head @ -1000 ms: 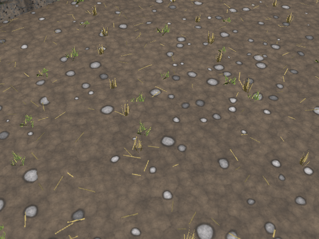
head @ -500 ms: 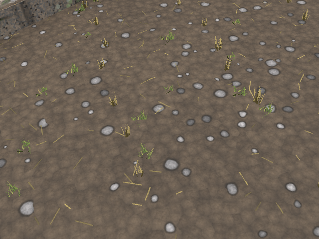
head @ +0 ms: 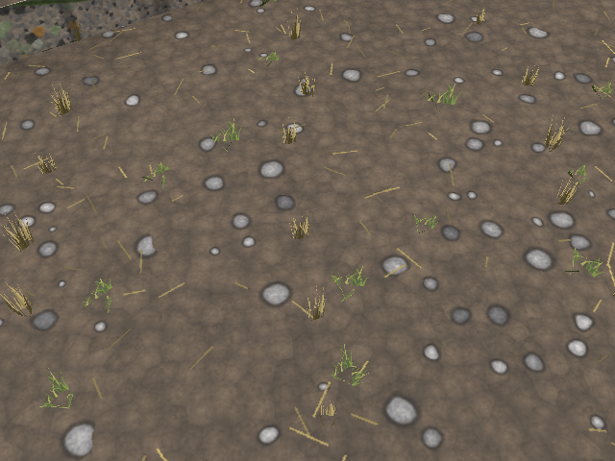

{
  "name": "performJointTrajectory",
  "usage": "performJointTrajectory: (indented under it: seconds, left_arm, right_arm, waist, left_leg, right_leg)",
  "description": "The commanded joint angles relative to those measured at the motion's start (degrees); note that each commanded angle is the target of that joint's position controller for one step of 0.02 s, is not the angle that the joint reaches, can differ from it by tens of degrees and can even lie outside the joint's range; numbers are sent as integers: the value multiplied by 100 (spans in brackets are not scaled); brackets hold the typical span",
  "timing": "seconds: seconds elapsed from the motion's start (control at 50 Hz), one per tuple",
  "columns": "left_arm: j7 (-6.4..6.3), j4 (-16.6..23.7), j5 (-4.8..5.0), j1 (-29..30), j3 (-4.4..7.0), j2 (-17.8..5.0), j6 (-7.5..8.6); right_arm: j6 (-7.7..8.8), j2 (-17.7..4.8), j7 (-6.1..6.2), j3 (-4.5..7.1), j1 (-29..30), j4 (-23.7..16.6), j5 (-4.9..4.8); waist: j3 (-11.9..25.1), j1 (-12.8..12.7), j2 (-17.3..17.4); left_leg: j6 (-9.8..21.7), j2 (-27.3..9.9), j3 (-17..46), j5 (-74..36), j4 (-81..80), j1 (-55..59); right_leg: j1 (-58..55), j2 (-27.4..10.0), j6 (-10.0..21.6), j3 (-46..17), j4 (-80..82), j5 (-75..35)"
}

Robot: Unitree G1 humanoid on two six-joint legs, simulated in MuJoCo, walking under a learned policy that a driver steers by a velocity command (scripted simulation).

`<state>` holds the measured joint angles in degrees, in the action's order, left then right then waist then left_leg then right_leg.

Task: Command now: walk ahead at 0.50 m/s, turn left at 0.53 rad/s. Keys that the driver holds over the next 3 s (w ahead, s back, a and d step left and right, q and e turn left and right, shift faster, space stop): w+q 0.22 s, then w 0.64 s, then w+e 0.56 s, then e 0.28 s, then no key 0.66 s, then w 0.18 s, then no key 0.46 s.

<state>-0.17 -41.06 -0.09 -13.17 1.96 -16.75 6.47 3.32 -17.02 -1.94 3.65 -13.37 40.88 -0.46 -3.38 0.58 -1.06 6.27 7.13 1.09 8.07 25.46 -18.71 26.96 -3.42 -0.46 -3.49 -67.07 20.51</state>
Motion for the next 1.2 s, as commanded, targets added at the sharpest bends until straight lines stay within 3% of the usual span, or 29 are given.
performJointTrajectory:
  seconds: [0.02, 0.12, 0.2, 0.26, 0.3, 0.32, 0.34, 0.36, 0.38, 0.4, 0.42, 0.44, 0.48, 0.58, 0.68, 0.74, 0.78, 0.8, 0.82, 0.84, 0.86, 0.88, 0.9, 0.92, 0.94, 1.0, 1.08, 1.14, 1.2]
  left_arm:
    - [-37, 403, -92, -271, 204, -640, -31]
    - [-28, 698, -98, 818, 73, -317, -47]
    - [71, 853, 40, 1392, 120, -468, 38]
    - [133, 800, 59, 1167, 222, -671, 103]
    - [101, 607, -13, 369, 341, -832, 156]
    - [59, 553, -101, -425, 412, -1103, 170]
    - [96, 246, -125, -1003, 563, -1596, 86]
    - [148, 243, 47, -1073, 470, -1094, 62]
    - [133, 272, 62, -818, 374, -767, 38]
    - [128, 316, -8, -523, 324, -689, -1]
    - [127, 280, -31, -351, 283, -585, -26]
    - [116, 262, -68, -266, 242, -509, -19]
    - [124, 184, -17, -270, 224, -450, -2]
    - [82, -46, 74, -457, 315, -824, -49]
    - [76, -334, 152, -899, 327, -954, -148]
    - [44, -459, 176, -979, 357, -1046, -237]
    - [10, -475, 185, -849, 365, -1103, -295]
    - [-4, -462, 148, -869, 308, -968, -303]
    - [-23, -276, -23, -853, 159, -632, -282]
    - [-3, -196, 40, -1511, 11, -105, -176]
    - [29, -253, 152, -1132, 146, -720, -97]
    - [59, -122, 260, -659, 212, -903, -61]
    - [41, -114, 226, -446, 200, -833, -68]
    - [36, -117, 147, -359, 219, -775, -104]
    - [48, -155, 148, -484, 223, -688, -169]
    - [28, -203, 168, -543, 202, -440, -346]
    - [52, -48, 134, -62, 200, -359, -347]
    - [153, 122, 119, 490, 141, -240, -307]
    - [257, 404, 124, 1057, 82, -142, -298]
  right_arm:
    - [106, -714, 87, 190, 149, -456, -3]
    - [33, -923, 234, 253, -210, -301, -75]
    - [-58, -942, 272, 260, -627, -153, -126]
    - [-98, -857, 288, 241, -657, -118, -87]
    - [-99, -597, 260, 154, -637, -125, -40]
    - [-76, -295, 236, 30, -686, -215, 43]
    - [-11, 17, 230, -73, -1552, -261, -130]
    - [14, -515, 249, 0, -1425, -167, -183]
    - [12, -832, 249, 91, -719, -253, -171]
    - [13, -788, 261, 78, -294, -365, -94]
    - [42, -708, 243, 77, -32, -452, -9]
    - [54, -614, 212, 79, -42, -470, -4]
    - [39, -410, 174, 37, -161, -421, -28]
    - [82, -112, 117, -113, 609, -607, 25]
    - [143, -180, 20, -110, 1380, -783, -59]
    - [176, -311, -41, -61, 1512, -883, -70]
    - [185, -525, -22, 61, 873, -715, -30]
    - [170, -779, 30, 195, 70, -480, -2]
    - [136, -1232, 103, 314, -998, -315, 67]
    - [103, -1538, 63, 355, -1127, -225, 65]
    - [102, -998, 48, 218, -1044, -253, -14]
    - [116, -803, 58, 147, -701, -270, -20]
    - [132, -685, 51, 103, -347, -300, 25]
    - [157, -529, 33, 68, -99, -297, 72]
    - [198, -449, 31, 49, 33, -277, 123]
    - [337, -470, 47, 94, 77, -96, 120]
    - [354, -578, 134, 131, -38, 127, 145]
    - [324, -684, 186, 139, -134, 240, 110]
    - [229, -801, 220, 170, -500, 451, 64]
  waist:
    - [541, -226, 293]
    - [302, 163, 412]
    - [353, 392, 558]
    - [424, 225, 776]
    - [782, -193, 771]
    - [1535, -524, 228]
    - [2163, -242, -1676]
    - [1833, -421, -1273]
    - [1056, -569, -660]
    - [690, -489, -261]
    - [360, -402, -171]
    - [311, -247, -340]
    - [362, -140, -521]
    - [227, -320, -362]
    - [88, -567, -366]
    - [37, -457, -409]
    - [402, -12, -376]
    - [935, 350, -259]
    - [1829, 731, 503]
    - [2364, 348, 1954]
    - [1938, 552, 1266]
    - [1204, 494, 966]
    - [846, 327, 546]
    - [575, 180, 478]
    - [533, 9, 637]
    - [352, -134, 575]
    - [156, -38, 387]
    - [1, 180, 331]
    - [-184, 415, 230]
  left_leg:
    - [1213, -1580, 1919, -1242, -1309, 663]
    - [776, -1045, 1277, -873, -1212, 41]
    - [620, -1208, 1782, -246, -826, 459]
    - [480, -1489, 2228, -238, -297, 1063]
    - [239, -1190, 2019, -865, 544, 997]
    - [32, -871, 1605, -246, 2038, 429]
    - [-398, -19, 823, 2100, 3918, -1578]
    - [-456, -341, 1016, 2453, 4661, -2429]
    - [-459, -543, 1008, 1934, 4864, -2663]
    - [-472, -739, 771, 1548, 4757, -2554]
    - [-486, -898, 684, 1278, 4424, -2506]
    - [-487, -1078, 618, 1078, 4146, -2232]
    - [-540, -1161, 417, 992, 3713, -1941]
    - [-671, -1230, 140, -60, 1963, -1798]
    - [-637, -1003, -15, -900, 820, -1280]
    - [-421, -941, -16, -498, 475, -1141]
    - [-204, -732, -227, -388, 153, -84]
    - [-33, -759, -208, -434, 151, 1116]
    - [371, -1938, 1123, -599, 314, 2787]
    - [1171, -2933, 3650, 819, -401, 4121]
    - [1022, -2802, 3825, 1635, -770, 3795]
    - [827, -2670, 2992, 1413, -867, 3129]
    - [715, -2449, 2388, 779, -995, 2425]
    - [671, -2258, 1936, 270, -1172, 1895]
    - [624, -2145, 1593, -67, -1336, 1528]
    - [639, -2063, 834, -720, -1711, 1046]
    - [508, -1963, 44, -1340, -1842, 1210]
    - [339, -1871, -459, -1412, -1925, 1282]
    - [300, -2066, -661, -1619, -1805, 1868]
  right_leg:
    - [712, -307, -198, -105, 508, -270]
    - [328, 26, -411, 83, 2655, -2154]
    - [-6, 303, -364, -46, 3595, -2478]
    - [-217, 271, -113, -113, 3871, -1912]
    - [-1435, 192, 246, 4, 4180, -1804]
    - [-2776, -688, 645, -862, 4064, -1639]
    - [-4555, -1841, 1663, -3479, 4561, -380]
    - [-4495, -1963, 1655, -4305, 4996, 1070]
    - [-3864, -1716, 1411, -3502, 5081, 1055]
    - [-3248, -1462, 1273, -2797, 5127, 393]
    - [-2746, -1242, 1276, -2307, 5240, -301]
    - [-2425, -1065, 1221, -1941, 5349, -799]
    - [-2181, -879, 1254, -1492, 5528, -1391]
    - [-2001, -812, 1310, -717, 5838, -2091]
    - [-2143, -864, 1142, -410, 5746, -2134]
    - [-2571, -1092, 1012, -472, 5491, -2430]
    - [-2593, -939, 825, -217, 4699, -3702]
    - [-2240, -657, 666, 33, 3700, -4025]
    - [-1086, -298, 423, 315, 1834, -2411]
    - [933, 611, 137, 197, 151, 1139]
    - [1591, 305, 175, -334, -436, 1235]
    - [1836, 68, 238, -260, -454, 693]
    - [1614, -163, 215, -146, -241, 192]
    - [1435, -301, 172, -147, 24, -135]
    - [1101, -417, 139, -212, 139, -368]
    - [963, -408, 8, -293, 378, -787]
    - [1318, -302, -61, -405, 1399, -1958]
    - [1109, -226, 2, -33, 2353, -2677]
    - [1334, -185, 128, 177, 2900, -2640]
